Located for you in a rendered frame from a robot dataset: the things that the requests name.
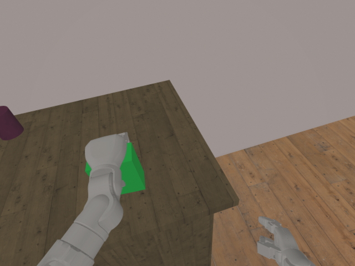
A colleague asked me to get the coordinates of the sponge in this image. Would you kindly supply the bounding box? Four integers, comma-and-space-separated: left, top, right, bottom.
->
85, 142, 145, 195

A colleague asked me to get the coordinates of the table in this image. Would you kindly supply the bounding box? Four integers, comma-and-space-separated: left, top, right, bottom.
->
0, 80, 240, 266

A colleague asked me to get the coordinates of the robot right forearm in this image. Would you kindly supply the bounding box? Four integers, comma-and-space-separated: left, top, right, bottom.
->
281, 248, 316, 266

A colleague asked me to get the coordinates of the right robot hand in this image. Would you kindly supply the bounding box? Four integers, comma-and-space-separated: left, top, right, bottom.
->
257, 216, 299, 266

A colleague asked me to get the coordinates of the robot left forearm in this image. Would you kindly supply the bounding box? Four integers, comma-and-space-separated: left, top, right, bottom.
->
37, 164, 123, 266

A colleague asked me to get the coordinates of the left robot hand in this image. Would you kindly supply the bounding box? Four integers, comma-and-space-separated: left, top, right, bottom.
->
85, 132, 130, 189

